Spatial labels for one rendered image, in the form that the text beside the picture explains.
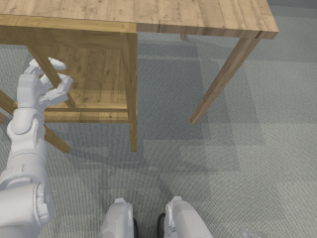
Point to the chair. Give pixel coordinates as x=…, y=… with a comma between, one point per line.
x=101, y=57

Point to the robot left shin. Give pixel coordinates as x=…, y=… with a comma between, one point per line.
x=130, y=232

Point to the robot shin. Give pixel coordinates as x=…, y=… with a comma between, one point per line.
x=170, y=232
x=130, y=232

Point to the robot left forearm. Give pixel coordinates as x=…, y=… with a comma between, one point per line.
x=28, y=155

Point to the robot left upper arm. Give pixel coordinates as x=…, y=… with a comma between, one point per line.
x=25, y=210

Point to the table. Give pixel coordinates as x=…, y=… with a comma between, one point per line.
x=249, y=20

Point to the robot right shin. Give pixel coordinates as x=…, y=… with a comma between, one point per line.
x=170, y=232

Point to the robot right hand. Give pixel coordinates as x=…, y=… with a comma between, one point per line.
x=248, y=234

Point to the robot left hand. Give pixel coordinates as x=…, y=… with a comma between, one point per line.
x=30, y=88

